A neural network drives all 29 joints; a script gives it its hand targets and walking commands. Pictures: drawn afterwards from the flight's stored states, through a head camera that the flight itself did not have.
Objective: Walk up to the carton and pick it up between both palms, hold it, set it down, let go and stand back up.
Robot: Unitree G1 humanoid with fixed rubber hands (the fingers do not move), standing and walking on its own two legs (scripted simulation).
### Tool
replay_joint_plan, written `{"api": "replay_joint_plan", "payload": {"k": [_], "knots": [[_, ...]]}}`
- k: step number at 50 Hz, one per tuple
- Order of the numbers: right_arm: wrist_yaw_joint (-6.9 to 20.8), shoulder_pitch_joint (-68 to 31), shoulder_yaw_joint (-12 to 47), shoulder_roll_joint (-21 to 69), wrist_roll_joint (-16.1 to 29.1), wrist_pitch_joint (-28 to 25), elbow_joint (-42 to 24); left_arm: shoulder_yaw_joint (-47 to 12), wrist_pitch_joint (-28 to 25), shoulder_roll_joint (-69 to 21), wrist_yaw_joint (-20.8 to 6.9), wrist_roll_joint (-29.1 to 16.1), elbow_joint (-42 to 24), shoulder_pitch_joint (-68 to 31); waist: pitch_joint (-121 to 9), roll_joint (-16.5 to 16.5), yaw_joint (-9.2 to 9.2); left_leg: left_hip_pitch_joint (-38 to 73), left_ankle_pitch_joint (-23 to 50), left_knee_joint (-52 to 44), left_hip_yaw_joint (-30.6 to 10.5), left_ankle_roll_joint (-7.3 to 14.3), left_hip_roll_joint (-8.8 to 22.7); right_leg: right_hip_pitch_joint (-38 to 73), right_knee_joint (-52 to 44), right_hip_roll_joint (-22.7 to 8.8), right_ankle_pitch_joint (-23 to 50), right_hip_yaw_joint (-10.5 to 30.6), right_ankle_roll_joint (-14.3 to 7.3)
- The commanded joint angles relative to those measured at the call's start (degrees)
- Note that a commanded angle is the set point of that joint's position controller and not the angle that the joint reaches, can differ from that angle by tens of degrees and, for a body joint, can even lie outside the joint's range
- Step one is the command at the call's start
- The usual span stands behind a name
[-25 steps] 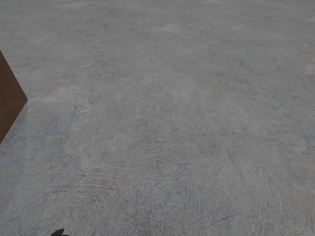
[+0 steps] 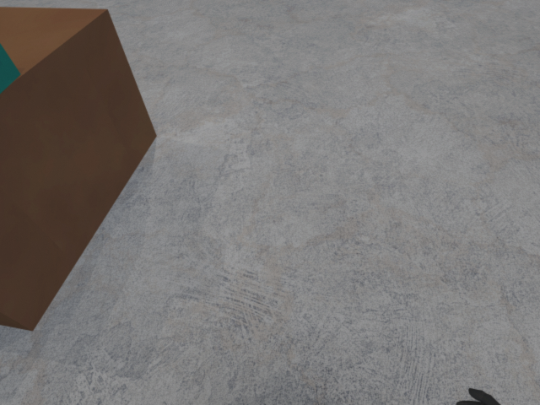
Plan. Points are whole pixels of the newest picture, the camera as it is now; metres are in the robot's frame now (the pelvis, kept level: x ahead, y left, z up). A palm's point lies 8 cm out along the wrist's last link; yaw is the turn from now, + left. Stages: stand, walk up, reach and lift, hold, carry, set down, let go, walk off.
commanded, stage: walk up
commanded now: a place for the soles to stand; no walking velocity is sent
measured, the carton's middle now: out of the picture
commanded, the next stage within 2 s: none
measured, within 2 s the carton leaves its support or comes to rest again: neither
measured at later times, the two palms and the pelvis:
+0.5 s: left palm out of the picture +0.12 +0.39 -0.08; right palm (389, 290) +0.33 -0.20 -0.12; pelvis +0.16 +0.06 +0.00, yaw +17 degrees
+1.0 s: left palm (15, 347) +0.25 +0.48 -0.11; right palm (313, 208) +0.53 -0.07 -0.11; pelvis +0.31 +0.16 -0.01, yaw +32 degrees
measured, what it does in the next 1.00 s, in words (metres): walks ahead, turning left: left foot, then right foot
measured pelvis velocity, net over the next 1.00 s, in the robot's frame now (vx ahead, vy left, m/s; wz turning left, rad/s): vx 0.31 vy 0.16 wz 0.56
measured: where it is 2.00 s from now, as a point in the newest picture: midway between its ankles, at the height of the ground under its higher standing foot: (181, 325)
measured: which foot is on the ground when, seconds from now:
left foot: up 0.00-0.08, down 0.10-0.36, up 0.38-0.72, down 0.74-1.00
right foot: down 0.00-0.12, up 0.14-0.32, down 0.34-0.80, up 0.82-1.00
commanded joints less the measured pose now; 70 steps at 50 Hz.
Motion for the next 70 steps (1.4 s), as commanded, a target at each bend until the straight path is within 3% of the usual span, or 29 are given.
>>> {"api": "replay_joint_plan", "payload": {"k": [1, 4, 6, 7, 10, 13, 15, 16, 17, 18, 19, 21, 24, 33, 36, 37, 39, 40, 42, 44, 47, 50, 51, 52, 53, 56, 59, 67, 70], "knots": [[-0.4, 0.1, -2.4, -9.2, 1.4, -1.8, -5.4, 9.0, -0.9, 17.4, -1.1, 0.6, -7.2, -5.7, -4.8, -12.1, -0.70, 4.7, -0.3, -13.3, 8.7, -2.5, -1.8, 5.8, 1.1, -12.2, 3.6, -0.5, -8.6], [-2.8, 8.7, -4.7, -13.4, 0.9, -2.6, -1.6, 6.5, 0.2, 12.1, -1.8, 0.1, -7.0, -4.1, -9.0, 5.7, -4.88, 19.7, 1.8, -23.4, 5.5, 1.3, -7.9, -4.7, 29.6, -5.7, -4.6, -3.5, -4.3], [-3.2, 5.7, -6.0, -22.8, 0.8, -2.3, -5.3, 5.2, 0.3, 8.8, -2.4, -0.5, -10.0, -7.1, -1.7, 23.3, -4.23, 21.4, -15.8, -36.4, -37.0, 10.7, 5.5, -31.3, 41.1, 6.3, -24.3, 4.5, 0.3], [-2.7, 2.9, -5.8, -21.1, 1.1, -1.9, -5.9, 5.8, -0.3, 12.3, -2.0, -0.3, -9.4, -9.1, 2.2, 19.0, -3.66, 17.6, -21.0, -38.1, -40.9, 14.7, 9.0, -31.0, 41.2, 4.3, -22.5, 9.7, -0.7], [-3.4, 1.2, -4.2, -16.1, 1.8, -2.0, -6.2, 5.7, -3.1, 11.1, -2.3, -1.0, -7.6, -9.5, 3.9, 11.1, -1.89, 15.8, 8.2, -31.6, -25.6, 13.3, 2.1, -23.7, 27.6, 2.4, -17.4, 10.2, -1.6], [-3.1, 1.2, -3.4, -13.8, 1.2, -2.4, -7.5, 5.8, -3.8, 9.6, -1.0, -1.7, -7.7, -7.4, -1.9, 9.0, -0.92, 21.2, 27.9, -26.3, -24.5, 13.6, 3.0, -19.9, 16.2, 4.9, -15.1, 9.6, -1.6], [-3.1, -2.9, -3.2, -12.3, 1.3, -2.4, -9.5, 6.1, -4.4, 10.2, -0.3, -1.9, -6.2, -1.5, -5.9, 5.5, 3.14, 15.6, 24.8, -21.1, -21.5, 10.5, 1.5, -6.7, 1.4, 3.7, -4.8, 12.4, -2.5], [-2.8, -7.3, -2.7, -10.4, 2.2, -2.2, -11.1, 6.7, -4.6, 11.2, 0.2, -1.8, -3.6, 6.9, -9.3, 0.2, 8.53, 4.7, 16.9, -13.2, -14.6, 6.1, -3.2, 12.7, -9.0, 1.6, 7.2, 13.7, -1.9], [-2.9, -8.8, -0.9, -4.7, 2.4, -2.3, -12.7, 8.7, -4.6, 17.6, 1.0, -0.3, -1.8, 14.0, -12.3, -14.9, 11.17, -12.3, -8.6, -1.0, -6.5, 1.7, -12.9, 30.1, -12.6, -11.7, 5.0, 27.2, -1.5], [-3.3, -6.1, -0.1, -4.7, 1.8, -2.1, -11.1, 10.1, -3.8, 21.8, 1.7, 0.7, -2.5, 11.4, -9.7, -13.5, 10.20, -21.3, -12.5, 7.7, -4.6, -1.2, -11.8, 30.3, -11.3, -22.7, 4.8, 34.0, -0.8], [-3.3, -3.5, -1.4, -9.8, 1.4, -2.0, -9.2, 10.0, -3.1, 20.7, 1.4, 0.4, -4.3, 4.0, -7.9, -9.8, 6.14, -21.9, -8.4, 10.1, -5.1, -1.6, -5.0, 24.3, -11.6, -25.3, -4.1, 33.8, -6.1], [-2.3, -2.4, -2.1, -12.2, 2.0, -2.6, -6.4, 8.6, -3.7, 16.1, 0.3, -0.2, -6.1, -2.6, 0.4, -7.5, 1.83, -16.5, -2.7, 10.5, -3.2, -2.0, -1.3, 14.5, -10.1, -19.0, 1.0, 21.3, -6.3], [-1.4, -2.2, -1.4, -10.8, 1.8, -2.6, -5.2, 7.9, -3.7, 13.8, -0.4, -1.1, -6.5, -0.6, 1.0, -11.3, 1.94, -15.7, 1.3, 6.2, 1.8, -3.0, -1.0, 17.2, -5.1, -11.8, 27.7, 7.7, -6.2], [-1.2, -8.8, -0.6, -7.2, 1.7, -2.8, -6.6, 8.0, -1.7, 15.3, -1.5, -0.7, -8.1, 0.2, 2.3, -10.6, 4.27, -6.3, 6.5, -13.6, 9.7, -0.8, -2.2, 14.2, -0.4, -11.3, 23.0, -3.1, -7.8], [-2.7, 4.6, -2.5, -10.3, 1.7, -3.0, -3.6, 7.8, -1.3, 14.9, -1.6, -1.1, -9.1, -3.2, -5.6, -6.0, -3.70, 11.5, 8.0, -17.6, 10.2, 2.8, -8.1, 9.0, 17.9, -9.1, 27.5, -5.4, -6.4], [-3.6, 13.8, -4.1, -13.2, 1.2, -3.3, -1.5, 7.2, -1.1, 12.7, -1.7, -0.9, -9.7, -3.3, -10.1, -0.2, -7.53, 20.4, 3.6, -19.1, 6.9, 4.6, -10.6, 4.9, 32.1, -6.4, 22.2, -4.1, -4.5], [-4.5, 11.7, -5.0, -21.3, 1.5, -3.0, -4.3, 5.6, -1.5, 9.2, -2.1, -2.2, -12.4, -4.3, -5.9, 22.5, -5.94, 36.4, 14.0, -29.4, -40.7, 17.6, 4.9, -28.6, 45.9, 10.8, -22.4, 3.9, 1.6], [-4.9, 10.7, -4.7, -19.2, 2.4, -2.9, -4.2, 6.0, -1.9, 11.9, -2.0, -1.5, -12.0, -6.2, -4.5, 16.2, -5.54, 34.8, 12.6, -30.3, -44.0, 20.7, 7.5, -29.8, 48.7, 7.9, -22.6, 12.4, 0.8], [-5.9, 7.2, -3.8, -16.7, 2.3, -2.9, -5.6, 5.9, -3.1, 11.1, -2.8, -1.6, -11.3, -7.3, -1.9, 6.5, -2.80, 29.5, 18.0, -28.9, -31.9, 16.0, 4.0, -27.1, 40.8, 2.5, -16.3, 14.2, -1.9], [-6.0, 1.3, -2.8, -14.1, 2.5, -3.1, -6.5, 5.6, -2.7, 9.8, -2.8, -1.4, -10.0, -4.8, -1.3, 7.1, -0.35, 20.0, 25.0, -26.5, -19.7, 12.6, 0.9, -18.3, 30.2, 0.3, -13.7, 12.9, -0.9], [-5.1, 1.6, -2.9, -14.5, 1.5, -3.3, -7.9, 6.3, -2.3, 10.0, -2.4, -1.6, -9.5, -5.1, -2.1, 9.1, -1.35, 10.1, 19.5, -26.5, -21.2, 13.0, -0.3, -8.8, 17.8, 4.4, -17.1, 10.2, -1.2], [-4.4, -6.7, -2.2, -10.9, 1.9, -2.9, -11.4, 7.4, -3.1, 11.1, -1.2, -1.3, -5.0, 8.7, -6.5, 3.5, 6.87, -6.6, 1.2, -16.7, -15.7, 6.9, -4.2, 16.2, -3.0, 3.5, 2.0, 11.8, -2.3], [-4.5, -7.7, -0.6, -5.7, 2.2, -3.0, -13.2, 8.8, -3.3, 16.8, -0.3, -0.1, -3.8, 14.3, -9.7, -10.0, 9.74, -16.7, -14.1, -4.7, -9.7, 2.6, -13.1, 25.7, -11.2, -8.0, -4.2, 24.3, -2.3], [-5.0, -5.5, 0.2, -4.7, 1.9, -2.4, -12.5, 10.1, -2.9, 21.5, 0.4, 1.1, -4.7, 9.4, -7.1, -14.3, 8.11, -21.9, -13.4, 7.8, -7.4, -0.9, -11.9, 21.3, -16.0, -23.4, -20.0, 36.4, -2.7], [-4.9, -3.0, -0.9, -9.5, 1.7, -2.4, -9.7, 10.9, -2.6, 22.9, 0.4, 1.0, -6.4, 1.8, -3.1, -10.5, 4.70, -24.1, -10.8, 12.4, -7.6, -1.9, -6.3, 14.8, -17.8, -27.8, -29.8, 40.3, -6.9], [-3.3, 1.1, -3.0, -14.0, 2.0, -3.2, -5.2, 8.6, -3.9, 14.5, -1.0, 0.0, -9.0, -4.1, 3.3, -8.2, -0.33, -15.8, -0.6, 11.5, -3.6, -3.7, -1.0, 6.9, -14.7, -16.6, -14.0, 22.0, -7.4], [-2.6, 2.0, -1.9, -10.7, 2.0, -3.7, -4.2, 8.2, -4.0, 13.4, -1.2, -0.9, -9.5, -0.4, 0.4, -13.3, 0.76, -15.0, 4.6, 6.1, 1.4, -4.0, -1.5, 13.7, -8.1, -10.6, 13.9, 7.7, -6.1], [-2.3, -7.2, -0.3, -8.2, 1.3, -4.2, -7.3, 8.1, -1.6, 15.1, -2.1, -0.8, -10.8, 3.9, 0.2, -11.1, 5.41, -4.1, 5.5, -14.1, 10.2, -1.2, -4.0, 11.7, 0.3, -10.2, 15.7, -0.5, -8.8], [-3.6, 3.8, -1.8, -11.2, 1.3, -4.5, -5.0, 7.6, -1.0, 15.0, -1.8, -1.2, -12.3, 1.5, -8.1, -5.1, -1.44, 11.9, 6.9, -18.3, 9.3, 1.9, -7.4, 7.0, 17.0, -10.8, 18.5, -2.3, -6.3]]}}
